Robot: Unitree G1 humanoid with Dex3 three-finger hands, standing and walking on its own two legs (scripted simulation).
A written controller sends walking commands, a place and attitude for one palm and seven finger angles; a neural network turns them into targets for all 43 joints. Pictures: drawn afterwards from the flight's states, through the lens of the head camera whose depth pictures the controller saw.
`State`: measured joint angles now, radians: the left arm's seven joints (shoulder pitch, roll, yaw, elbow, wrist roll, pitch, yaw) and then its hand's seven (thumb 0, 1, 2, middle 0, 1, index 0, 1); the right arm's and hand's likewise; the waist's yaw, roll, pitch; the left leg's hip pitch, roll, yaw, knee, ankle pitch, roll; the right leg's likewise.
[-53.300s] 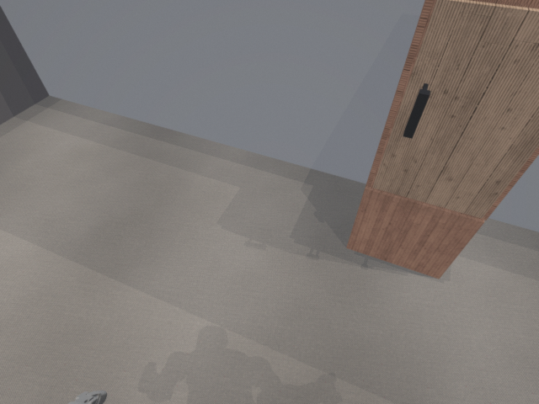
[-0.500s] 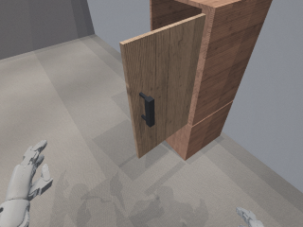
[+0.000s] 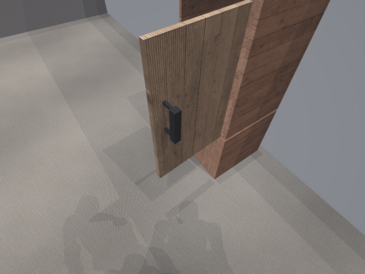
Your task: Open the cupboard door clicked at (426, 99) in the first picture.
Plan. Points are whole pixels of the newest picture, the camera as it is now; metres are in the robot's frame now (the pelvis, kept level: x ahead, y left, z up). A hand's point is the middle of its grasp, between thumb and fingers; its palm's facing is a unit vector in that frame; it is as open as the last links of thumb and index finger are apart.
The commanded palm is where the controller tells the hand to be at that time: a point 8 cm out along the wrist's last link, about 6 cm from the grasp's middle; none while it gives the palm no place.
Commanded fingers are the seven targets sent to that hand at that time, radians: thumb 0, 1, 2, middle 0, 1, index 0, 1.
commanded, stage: let the arm hang, fingers relaxed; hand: left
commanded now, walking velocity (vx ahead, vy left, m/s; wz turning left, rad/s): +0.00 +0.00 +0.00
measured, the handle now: (170, 121) +0.52 +0.07 -0.01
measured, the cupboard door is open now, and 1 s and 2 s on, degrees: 94 94 94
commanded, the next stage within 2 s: look to check the result in 0.50 s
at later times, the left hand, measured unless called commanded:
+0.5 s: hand out of the picture +0.02 +0.16 -0.18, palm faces +0.04 -0.98 -0.18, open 7.4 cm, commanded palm none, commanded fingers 0.00 0.90 0.90 -0.20 -0.30 -0.20 -0.30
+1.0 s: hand out of the picture +0.01 +0.16 -0.17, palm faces +0.04 -0.98 -0.21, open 7.4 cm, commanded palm none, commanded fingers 0.00 0.90 0.90 -0.20 -0.30 -0.20 -0.30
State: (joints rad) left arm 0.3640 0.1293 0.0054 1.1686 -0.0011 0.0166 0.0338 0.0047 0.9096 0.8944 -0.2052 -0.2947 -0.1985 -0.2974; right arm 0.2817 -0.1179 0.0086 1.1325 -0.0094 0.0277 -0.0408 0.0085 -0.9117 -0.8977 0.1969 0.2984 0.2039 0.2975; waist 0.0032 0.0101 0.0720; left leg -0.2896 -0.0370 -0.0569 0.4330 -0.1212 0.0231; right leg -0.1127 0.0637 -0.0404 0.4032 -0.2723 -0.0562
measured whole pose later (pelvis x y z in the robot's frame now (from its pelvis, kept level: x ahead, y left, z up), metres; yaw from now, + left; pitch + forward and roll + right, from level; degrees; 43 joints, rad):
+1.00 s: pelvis +0.03 -0.01 +0.00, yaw -1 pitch -1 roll +0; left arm 0.30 0.14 0.01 1.15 0.00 0.00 0.04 0.00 0.91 0.90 -0.20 -0.29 -0.20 -0.30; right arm 0.24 -0.16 0.00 1.14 -0.01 0.01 -0.05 0.01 -0.92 -0.90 0.20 0.30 0.20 0.30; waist 0.00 0.01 0.05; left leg -0.23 -0.04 -0.04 0.41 -0.15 0.02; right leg -0.06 0.06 -0.02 0.38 -0.30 -0.06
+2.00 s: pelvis +0.04 -0.02 +0.00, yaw -1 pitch -1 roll +1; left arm 0.25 0.19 0.02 1.13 0.00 -0.01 0.04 0.00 0.90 0.89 -0.20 -0.29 -0.20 -0.30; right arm 0.20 -0.21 0.00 1.14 -0.01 0.00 -0.04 0.00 -0.91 -0.90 0.20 0.30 0.20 0.30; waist 0.00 0.01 0.05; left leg -0.20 -0.03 -0.03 0.39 -0.17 0.00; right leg -0.01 0.07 -0.01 0.34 -0.30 -0.07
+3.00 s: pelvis +0.03 -0.01 +0.00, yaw -7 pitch +0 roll +0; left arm 0.26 0.19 0.05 1.08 0.01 0.04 0.02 0.00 0.90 0.89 -0.20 -0.29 -0.20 -0.30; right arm 0.18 -0.19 -0.03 1.08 -0.01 0.03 -0.06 0.00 -0.91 -0.90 0.20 0.30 0.21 0.30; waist 0.01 0.00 0.06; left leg -0.26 0.01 0.06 0.50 -0.23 0.01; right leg -0.12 0.09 0.08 0.48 -0.34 -0.07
